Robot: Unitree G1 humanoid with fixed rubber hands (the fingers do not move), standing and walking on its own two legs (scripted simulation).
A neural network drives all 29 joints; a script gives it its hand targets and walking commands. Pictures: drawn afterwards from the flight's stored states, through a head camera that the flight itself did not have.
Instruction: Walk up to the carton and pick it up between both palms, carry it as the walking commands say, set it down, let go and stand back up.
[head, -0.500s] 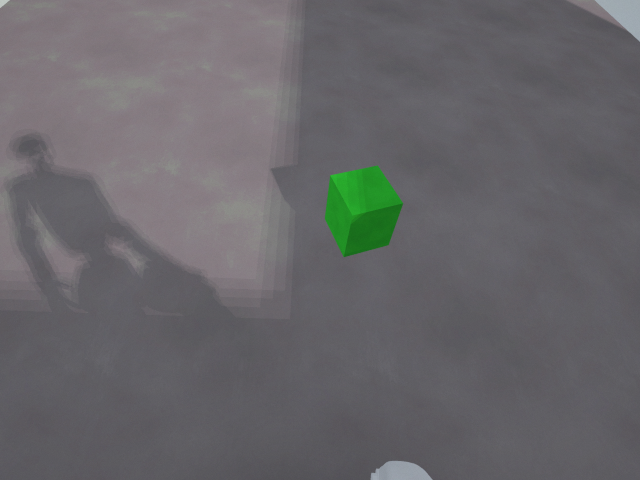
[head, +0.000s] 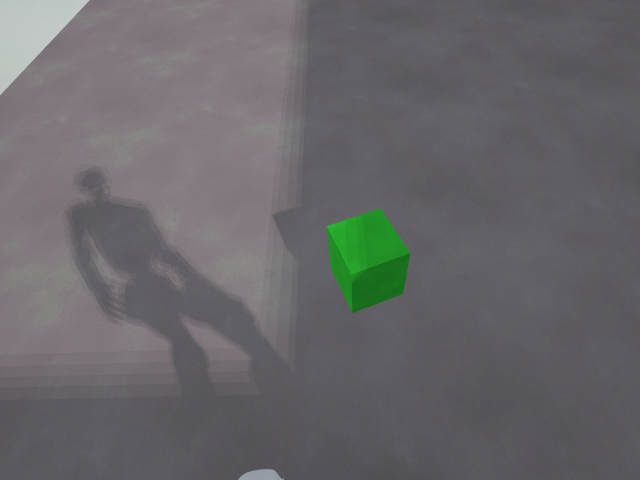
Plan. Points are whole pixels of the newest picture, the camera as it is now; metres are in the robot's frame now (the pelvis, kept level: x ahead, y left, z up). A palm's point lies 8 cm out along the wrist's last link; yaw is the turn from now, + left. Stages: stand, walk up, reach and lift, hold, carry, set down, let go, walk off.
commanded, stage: walk up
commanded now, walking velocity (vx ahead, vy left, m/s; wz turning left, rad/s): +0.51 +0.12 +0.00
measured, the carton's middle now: (366, 261) +0.86 -0.09 -0.65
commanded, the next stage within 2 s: none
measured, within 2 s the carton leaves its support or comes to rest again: neither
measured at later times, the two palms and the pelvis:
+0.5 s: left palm (137, 448) +0.19 +0.31 -0.16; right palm (463, 357) +0.30 -0.19 -0.12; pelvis +0.22 +0.06 -0.01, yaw -1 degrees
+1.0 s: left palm (207, 318) +0.38 +0.23 -0.12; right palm (500, 353) +0.32 -0.25 -0.15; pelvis +0.32 -0.01 +0.01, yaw -1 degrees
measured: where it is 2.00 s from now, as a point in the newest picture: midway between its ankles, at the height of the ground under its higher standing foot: (391, 413)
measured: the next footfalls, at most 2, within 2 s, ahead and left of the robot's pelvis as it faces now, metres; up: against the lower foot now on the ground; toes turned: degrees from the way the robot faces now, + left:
left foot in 0.36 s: +0.33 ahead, +0.17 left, +0.00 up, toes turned +8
right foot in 0.86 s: +0.38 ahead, -0.13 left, +0.00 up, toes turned -8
